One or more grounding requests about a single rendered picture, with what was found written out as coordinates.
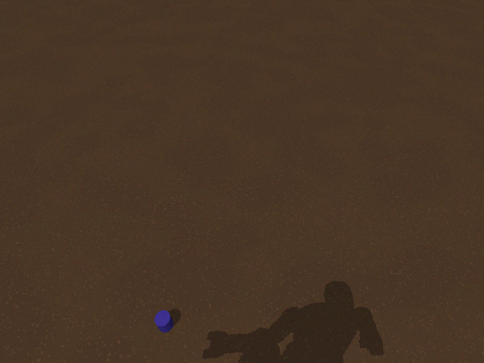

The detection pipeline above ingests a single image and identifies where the tin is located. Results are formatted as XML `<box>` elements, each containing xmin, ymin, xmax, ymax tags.
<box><xmin>154</xmin><ymin>310</ymin><xmax>173</xmax><ymax>333</ymax></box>

